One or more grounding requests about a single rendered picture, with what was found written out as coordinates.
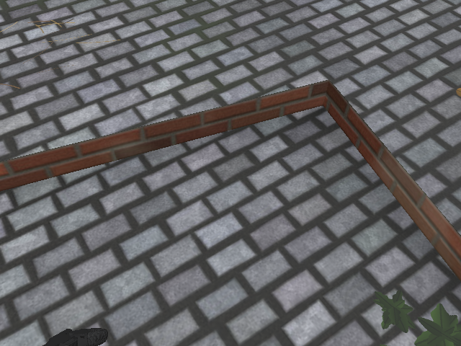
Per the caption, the left robot hand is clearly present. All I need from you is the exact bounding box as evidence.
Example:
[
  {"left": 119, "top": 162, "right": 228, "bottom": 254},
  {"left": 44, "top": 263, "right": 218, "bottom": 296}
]
[{"left": 43, "top": 328, "right": 108, "bottom": 346}]

